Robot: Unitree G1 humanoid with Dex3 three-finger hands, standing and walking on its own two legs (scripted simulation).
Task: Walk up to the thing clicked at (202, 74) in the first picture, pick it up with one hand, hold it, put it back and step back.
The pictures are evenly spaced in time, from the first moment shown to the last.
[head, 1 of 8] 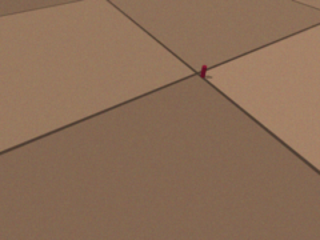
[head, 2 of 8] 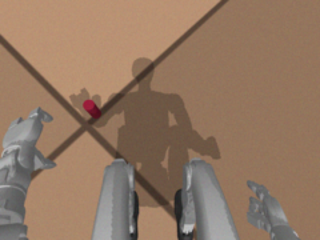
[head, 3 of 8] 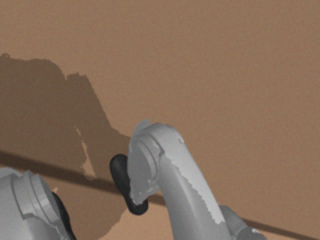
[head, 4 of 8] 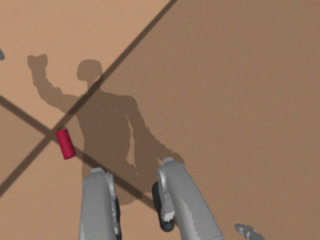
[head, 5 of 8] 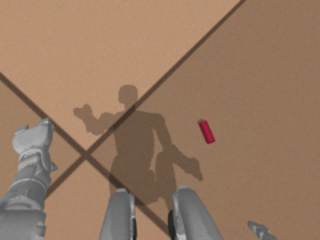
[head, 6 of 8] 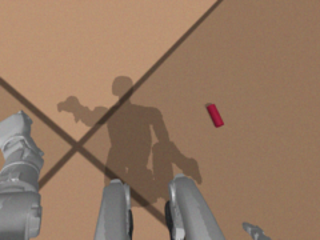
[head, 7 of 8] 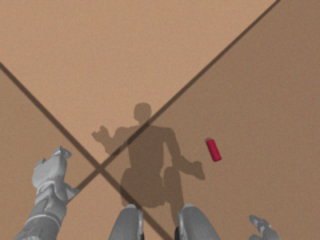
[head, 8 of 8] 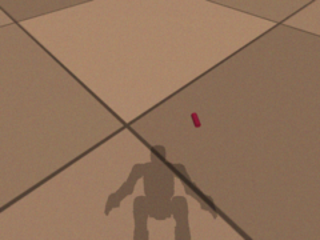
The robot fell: no
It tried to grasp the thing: yes
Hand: left
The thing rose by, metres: 0.11
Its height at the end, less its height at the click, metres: -0.04
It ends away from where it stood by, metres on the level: 0.52
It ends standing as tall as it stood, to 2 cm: no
